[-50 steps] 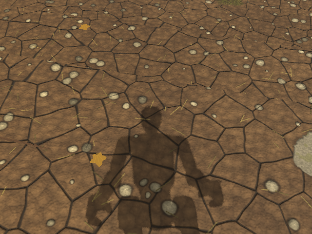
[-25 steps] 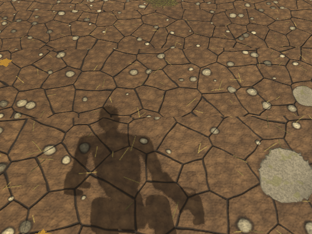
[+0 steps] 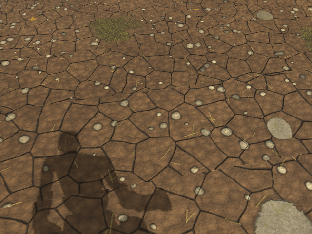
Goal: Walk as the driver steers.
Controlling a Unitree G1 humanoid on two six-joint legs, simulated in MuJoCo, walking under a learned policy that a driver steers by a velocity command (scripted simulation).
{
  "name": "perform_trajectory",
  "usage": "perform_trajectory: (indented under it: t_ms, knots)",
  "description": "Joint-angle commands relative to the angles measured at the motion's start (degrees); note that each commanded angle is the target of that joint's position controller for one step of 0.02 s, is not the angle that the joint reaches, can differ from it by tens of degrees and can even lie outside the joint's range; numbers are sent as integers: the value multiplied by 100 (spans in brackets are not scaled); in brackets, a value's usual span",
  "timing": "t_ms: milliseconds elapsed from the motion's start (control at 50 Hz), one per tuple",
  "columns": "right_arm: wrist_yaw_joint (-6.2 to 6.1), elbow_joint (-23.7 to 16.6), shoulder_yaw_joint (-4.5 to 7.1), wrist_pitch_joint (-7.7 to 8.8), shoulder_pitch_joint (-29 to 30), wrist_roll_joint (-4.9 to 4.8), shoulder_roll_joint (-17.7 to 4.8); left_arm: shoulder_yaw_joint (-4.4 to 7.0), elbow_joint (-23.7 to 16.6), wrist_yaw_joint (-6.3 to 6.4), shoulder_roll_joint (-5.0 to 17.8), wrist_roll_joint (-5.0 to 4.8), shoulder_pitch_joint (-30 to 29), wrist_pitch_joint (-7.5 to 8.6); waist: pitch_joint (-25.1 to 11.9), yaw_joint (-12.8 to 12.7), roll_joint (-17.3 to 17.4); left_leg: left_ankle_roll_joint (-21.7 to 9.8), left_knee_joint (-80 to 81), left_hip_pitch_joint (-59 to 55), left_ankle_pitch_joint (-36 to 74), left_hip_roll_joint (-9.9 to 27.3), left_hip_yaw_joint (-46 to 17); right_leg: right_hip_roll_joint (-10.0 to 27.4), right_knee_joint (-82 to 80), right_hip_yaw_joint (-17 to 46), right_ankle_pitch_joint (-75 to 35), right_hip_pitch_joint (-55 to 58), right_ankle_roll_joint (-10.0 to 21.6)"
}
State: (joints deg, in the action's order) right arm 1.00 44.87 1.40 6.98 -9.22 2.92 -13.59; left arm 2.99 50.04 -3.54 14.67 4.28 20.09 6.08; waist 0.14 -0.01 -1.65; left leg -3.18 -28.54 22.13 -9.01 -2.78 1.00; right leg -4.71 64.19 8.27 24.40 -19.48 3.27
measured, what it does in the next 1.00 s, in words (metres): walks ahead, turning left: right foot, then left foot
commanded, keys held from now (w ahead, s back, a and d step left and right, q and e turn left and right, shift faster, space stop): w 0.18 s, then w+q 0.82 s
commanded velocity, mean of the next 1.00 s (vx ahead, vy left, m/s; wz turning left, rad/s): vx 0.50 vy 0.00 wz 0.32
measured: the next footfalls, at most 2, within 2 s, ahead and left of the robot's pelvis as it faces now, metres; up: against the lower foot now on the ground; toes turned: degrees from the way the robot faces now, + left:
right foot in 0.38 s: +0.39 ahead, -0.14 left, +0.00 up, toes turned +0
left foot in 0.90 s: +0.60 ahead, +0.19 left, +0.00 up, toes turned +21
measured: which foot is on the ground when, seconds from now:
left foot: down 0.00-0.40, up 0.42-0.88, down 0.90-1.00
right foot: up 0.00-0.36, down 0.38-0.90, up 0.92-1.00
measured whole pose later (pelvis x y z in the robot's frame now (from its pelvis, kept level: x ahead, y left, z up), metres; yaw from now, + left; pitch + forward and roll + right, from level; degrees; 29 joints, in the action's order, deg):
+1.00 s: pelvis +0.55 +0.08 -0.01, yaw +23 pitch +1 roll +1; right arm 1.8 48.5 3.8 8.4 -12.8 2.8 -14.8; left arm 0.4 52.4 -2.3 12.8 4.4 18.6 6.6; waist -0.3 0.9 -0.8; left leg -4.8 -38.9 24.5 -15.5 -4.6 0.7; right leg 5.2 64.7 -1.1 31.1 -12.7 -1.3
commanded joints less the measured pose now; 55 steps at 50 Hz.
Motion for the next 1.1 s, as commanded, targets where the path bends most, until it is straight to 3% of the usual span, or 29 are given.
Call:
perform_trajectory:
  t_ms: [20, 80, 140, 200, 280, 360, 380, 400, 420, 440, 460, 480, 520, 540, 700, 760, 800, 820, 840, 860, 880, 900, 920, 940, 960, 980, 1000, 1040, 1100]
  knots:
    - [-97, 95, -60, -29, -869, -25, -105, 8, -367, 84, 375, 248, -216, 122, -97, 211, 706, -1129, 1865, -1911, -1248, 1794, -2450, 786, 431, 104, -832, -2430, 155]
    - [-157, -47, 16, 52, -548, -5, -316, -62, -451, 90, 199, 141, -475, -37, -162, 67, 552, -1182, 2188, -1325, -382, 1524, -1591, 963, -408, -270, -881, -2012, -142]
    - [16, 124, 136, 95, -1039, 144, -557, -178, -498, 42, 13, 93, -775, -77, -46, 238, 307, -1329, 2162, -1238, 591, 1425, -1005, 1066, -1494, -625, -2093, -2106, -310]
    - [234, 394, 143, 80, -1481, 88, -475, -242, -663, 2, -68, 47, -1272, -153, 148, 372, 411, -1308, 1984, -853, 1020, 1279, -699, 961, -2436, -871, -2802, -1557, -245]
    - [408, 606, 200, 55, -1799, 60, -615, -192, -978, 71, 194, 23, -1952, -181, 227, 422, 512, -1287, 1603, -1462, 1422, 1482, -1076, 787, -3122, -807, -2645, -1467, -96]
    - [360, 728, 274, -6, -1740, 28, -799, -131, -1107, 164, 413, -131, -2177, -127, 115, 142, 518, -922, 1041, -1849, 2395, 1496, -1238, 586, -3752, -1046, -2469, -368, 228]
    - [350, 737, 294, 12, -1691, 69, -853, -27, -979, 189, 685, -240, -1678, -58, -240, -107, 523, -630, 507, -1391, 2945, 1198, -1046, 589, -3496, -1027, -2757, 829, 478]
    - [326, 613, 174, 73, -1795, 97, -450, 65, -741, 219, 1051, -254, -636, 25, -1398, -403, -76, -196, -968, -452, 2273, 567, -609, 1277, -2989, -492, -3847, 2955, 1239]
    - [348, 448, -86, 171, -2527, 197, 264, 49, -453, 253, 1124, -280, 743, -5, -2997, -614, -1432, 236, -2792, 1466, -1350, -330, -392, 3049, -3902, 2336, -3272, 5657, 2628]
    - [396, 539, 84, 141, -1645, 60, -239, 44, -167, 330, 785, -113, 1281, -11, -1857, -1044, -566, 77, -3886, 2426, -2244, 31, -719, 3009, -4652, 2766, -1365, 4780, 1883]
    - [309, 478, 144, 102, -1152, -8, -309, 69, -144, 374, 793, -149, 761, 29, -521, -821, -401, -111, -4251, 2621, -1683, 411, -743, 2726, -4969, 1916, -210, 3313, 1286]
    - [193, 552, 176, 75, -1111, 31, -375, -19, -220, 432, 470, -195, 199, 12, -152, -537, -388, -167, -4125, 2414, -1308, 688, -597, 2543, -5198, 1283, -374, 2408, 1104]
    - [181, 578, 60, 6, -1112, 236, -53, -183, -324, 476, -56, -188, -290, 2, -215, -144, -238, -207, -3784, 1724, -857, 969, -658, 2361, -5472, 464, -1660, 1697, 1057]
    - [217, 576, 35, -38, -1059, 221, 103, -180, -374, 498, -98, -152, -422, 22, -267, -48, -204, -183, -3627, 1576, -865, 1000, -627, 2308, -5625, 142, -1956, 1603, 1053]
    - [482, 289, -34, -157, -17, 59, -32, -39, 25, 323, 242, 127, -3, 156, 147, -31, -83, -5, -1539, 1480, 1133, 994, -294, 2051, -5855, -1812, -3586, 1206, 946]
    - [429, 138, 18, -230, 220, 89, -192, -44, 109, 185, 369, 186, 37, 153, 260, 25, -173, -78, -1629, 1250, 1073, 876, -249, 2134, -5662, -2050, -3312, 1212, 818]
    - [366, 3, 79, -209, 485, 114, -326, -34, 186, 204, 452, 89, 219, 155, 408, -61, -163, -170, -1423, 1385, 649, 776, -143, 2249, -5511, -2061, -3255, 1718, 763]
    - [339, 19, 67, -154, 229, 116, -276, -40, 150, 247, 517, 235, 42, 163, 372, 167, -250, -236, -1926, 1243, 875, 875, -428, 2435, -5245, -1982, -3685, 1843, 673]
    - [317, 47, 124, -98, 48, 115, -407, 14, 38, 287, 662, 202, -235, 157, 293, 296, -219, -273, -1828, 1199, 349, 758, -363, 2415, -5002, -2105, -3959, 2082, 582]
    - [321, -47, 221, -54, 310, 51, -625, 106, 38, 334, 881, -73, -142, 124, 318, 174, -65, -265, -974, 955, -469, 364, 306, 2196, -4672, -2423, -4070, 2263, 557]
    - [319, -59, 258, 7, 251, -54, -681, 98, 151, 379, 971, -46, 208, 72, 259, 150, -92, -351, -712, 97, -65, 14, 662, 2104, -4057, -2559, -4773, 2032, 464]
    - [232, 44, 387, 109, -279, -135, -877, 49, 316, 362, 869, 129, 617, 37, -128, 263, -59, -573, -732, -1107, 493, -264, 556, 1920, -2992, -2657, -5106, 1568, 249]
    - [33, 165, 557, 128, -1278, -132, -1307, -137, 242, 335, 221, 415, 1259, 74, -1342, 240, 805, -1530, -1340, -3441, 1996, 250, -759, 1551, -1167, -2534, -3435, 49, -307]
    - [-67, 375, 557, 54, -2494, -12, -1517, -356, -72, 111, -242, 410, 1126, 195, -2690, 595, 1487, -2564, -12, -5402, 785, 1521, -3577, 589, 266, -1800, 1190, -1542, -658]
    - [-21, 746, 592, 110, -3068, 90, -1272, -225, -322, -36, 237, -65, -526, 209, -1141, 1399, 652, -1935, 721, -5027, 357, 1499, -3919, 358, 1017, -830, 1129, -3086, -429]
    - [-1, 740, 644, 187, -2720, -5, -1292, -209, -552, 31, 288, -213, -1209, 240, -215, 1309, 598, -1703, 771, -3995, 161, 1563, -3480, 637, 1359, -463, 887, -3594, -303]
    - [54, 731, 514, 185, -2300, -79, -909, -161, -584, 162, 504, -122, -1180, 234, -268, 970, 546, -1773, 676, -3056, 119, 1508, -3320, 828, 1416, -244, 614, -3108, -260]
    - [230, 612, 212, 185, -1455, -34, -285, -293, -565, 353, 108, 125, -890, 124, 72, 151, 338, -1747, 617, -858, -117, 1397, -2937, 1050, 1013, -89, 69, -2054, -172]
    - [169, 449, 177, 104, -895, -23, -412, -343, -416, 214, -38, 114, -403, -166, 87, -126, 259, -1479, 735, 860, -3, 1046, -1789, 1114, 126, -546, -771, -1398, -301]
